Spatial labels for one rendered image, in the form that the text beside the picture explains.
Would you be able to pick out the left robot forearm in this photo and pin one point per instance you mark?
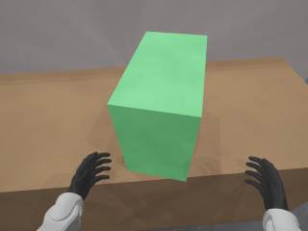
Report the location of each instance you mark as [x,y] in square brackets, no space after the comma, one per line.
[65,215]

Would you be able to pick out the right robot forearm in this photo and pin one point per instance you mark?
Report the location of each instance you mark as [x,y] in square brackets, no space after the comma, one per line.
[280,220]

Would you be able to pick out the carton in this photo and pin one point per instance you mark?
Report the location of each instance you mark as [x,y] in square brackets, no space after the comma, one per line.
[156,107]

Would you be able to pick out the left robot hand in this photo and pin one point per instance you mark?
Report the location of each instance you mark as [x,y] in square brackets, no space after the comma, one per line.
[85,178]

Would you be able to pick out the right robot hand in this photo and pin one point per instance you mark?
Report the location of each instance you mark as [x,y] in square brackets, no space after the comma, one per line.
[271,187]

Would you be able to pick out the pedestal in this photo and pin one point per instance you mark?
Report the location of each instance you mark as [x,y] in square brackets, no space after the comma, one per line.
[51,121]

